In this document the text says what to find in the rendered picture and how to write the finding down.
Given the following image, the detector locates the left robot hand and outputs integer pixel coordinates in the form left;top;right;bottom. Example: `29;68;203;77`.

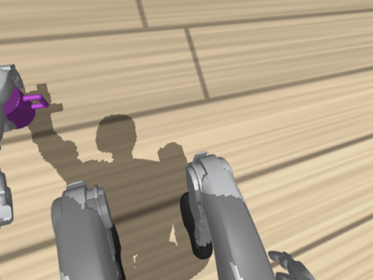
0;64;23;132

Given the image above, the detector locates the right robot foot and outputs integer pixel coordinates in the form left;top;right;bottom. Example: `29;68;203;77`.
180;192;213;260

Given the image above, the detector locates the right robot hand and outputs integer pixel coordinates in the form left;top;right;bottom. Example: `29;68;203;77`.
268;251;315;280

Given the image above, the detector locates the mug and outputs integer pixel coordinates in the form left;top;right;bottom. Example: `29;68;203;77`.
3;86;49;130

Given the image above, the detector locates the left robot arm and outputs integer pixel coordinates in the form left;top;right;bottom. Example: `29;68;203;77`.
0;106;13;228

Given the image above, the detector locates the left robot foot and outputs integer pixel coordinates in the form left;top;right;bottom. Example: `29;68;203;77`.
111;223;126;280

